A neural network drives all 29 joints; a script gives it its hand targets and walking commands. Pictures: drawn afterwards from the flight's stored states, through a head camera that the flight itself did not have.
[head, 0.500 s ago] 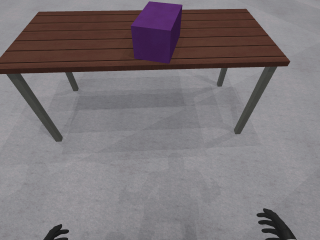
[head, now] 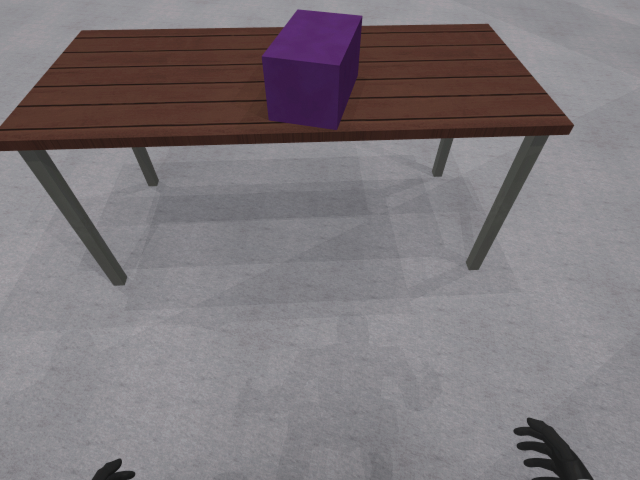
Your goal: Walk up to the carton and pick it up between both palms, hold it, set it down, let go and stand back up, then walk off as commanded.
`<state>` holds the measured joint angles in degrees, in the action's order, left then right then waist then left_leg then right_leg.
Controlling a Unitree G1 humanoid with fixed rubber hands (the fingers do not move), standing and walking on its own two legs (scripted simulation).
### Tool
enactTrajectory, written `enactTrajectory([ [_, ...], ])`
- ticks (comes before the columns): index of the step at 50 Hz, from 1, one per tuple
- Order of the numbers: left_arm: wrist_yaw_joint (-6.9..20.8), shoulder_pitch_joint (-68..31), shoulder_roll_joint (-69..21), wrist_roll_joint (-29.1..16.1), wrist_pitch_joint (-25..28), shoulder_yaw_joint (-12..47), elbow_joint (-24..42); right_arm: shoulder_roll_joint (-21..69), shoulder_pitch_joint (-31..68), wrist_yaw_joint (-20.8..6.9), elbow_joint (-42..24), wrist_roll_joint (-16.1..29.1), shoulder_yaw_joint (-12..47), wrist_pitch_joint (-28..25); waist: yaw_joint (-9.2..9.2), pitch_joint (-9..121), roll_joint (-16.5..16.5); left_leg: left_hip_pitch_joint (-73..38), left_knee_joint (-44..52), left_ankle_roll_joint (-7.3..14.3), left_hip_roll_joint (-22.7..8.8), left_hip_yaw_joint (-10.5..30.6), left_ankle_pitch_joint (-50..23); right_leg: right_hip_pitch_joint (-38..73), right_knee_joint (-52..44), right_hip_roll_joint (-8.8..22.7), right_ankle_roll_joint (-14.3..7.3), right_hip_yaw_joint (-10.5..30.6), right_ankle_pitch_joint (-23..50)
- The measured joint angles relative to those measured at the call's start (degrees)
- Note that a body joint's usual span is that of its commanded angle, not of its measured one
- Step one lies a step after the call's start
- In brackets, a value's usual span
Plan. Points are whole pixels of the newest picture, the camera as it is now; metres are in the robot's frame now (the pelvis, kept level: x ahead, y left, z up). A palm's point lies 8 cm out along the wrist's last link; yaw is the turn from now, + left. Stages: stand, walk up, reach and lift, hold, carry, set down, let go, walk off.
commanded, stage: stand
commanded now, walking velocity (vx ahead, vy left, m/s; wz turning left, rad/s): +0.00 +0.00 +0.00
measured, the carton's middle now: (316, 67) +1.07 -0.01 -0.01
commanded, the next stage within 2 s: none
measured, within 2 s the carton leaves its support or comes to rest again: neither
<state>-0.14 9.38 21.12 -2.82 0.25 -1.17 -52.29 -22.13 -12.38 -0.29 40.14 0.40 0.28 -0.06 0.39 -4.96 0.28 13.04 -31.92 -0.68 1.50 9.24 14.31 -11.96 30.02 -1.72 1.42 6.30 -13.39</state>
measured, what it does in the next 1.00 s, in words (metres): stands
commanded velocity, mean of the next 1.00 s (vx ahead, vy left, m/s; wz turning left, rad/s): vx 0.00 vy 0.00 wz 0.00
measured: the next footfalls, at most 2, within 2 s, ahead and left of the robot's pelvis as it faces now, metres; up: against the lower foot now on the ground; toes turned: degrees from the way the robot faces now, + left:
none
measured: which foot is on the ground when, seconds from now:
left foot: down 0.00-1.00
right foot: down 0.00-1.00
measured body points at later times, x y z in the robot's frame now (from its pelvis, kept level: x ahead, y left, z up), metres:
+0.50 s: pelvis +0.00 +0.00 +0.00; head +0.01 +0.00 +0.45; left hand +0.11 +0.30 -0.11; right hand +0.13 -0.30 -0.09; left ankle +0.04 +0.14 -0.73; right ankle +0.04 -0.14 -0.73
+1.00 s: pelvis +0.01 +0.00 +0.00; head +0.02 +0.00 +0.45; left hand +0.11 +0.30 -0.12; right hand +0.13 -0.30 -0.09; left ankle +0.04 +0.14 -0.73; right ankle +0.04 -0.14 -0.73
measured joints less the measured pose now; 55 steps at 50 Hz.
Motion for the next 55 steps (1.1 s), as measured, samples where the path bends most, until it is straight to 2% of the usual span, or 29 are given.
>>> enactTrajectory([
  [55,0.24,-1.36,0.0,0.0,-0.11,0.0,-2.84,0.0,0.0,0.21,1.48,0.18,0.0,-0.19,0.0,0.0,-0.01,-0.46,1.9,-0.12,-0.26,0.0,-0.48,0.39,-1.74,0.03,0.0,0.0,0.43],
])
